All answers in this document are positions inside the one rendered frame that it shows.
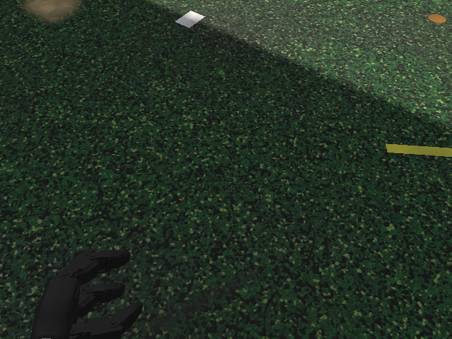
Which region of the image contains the left robot hand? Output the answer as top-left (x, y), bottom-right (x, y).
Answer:
top-left (30, 249), bottom-right (143, 339)

